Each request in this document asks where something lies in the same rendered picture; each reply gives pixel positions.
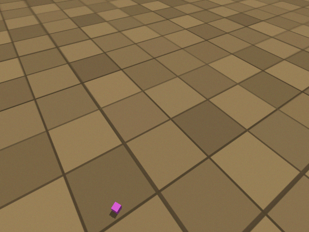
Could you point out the cube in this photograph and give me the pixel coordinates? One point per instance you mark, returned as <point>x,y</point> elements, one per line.
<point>116,207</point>

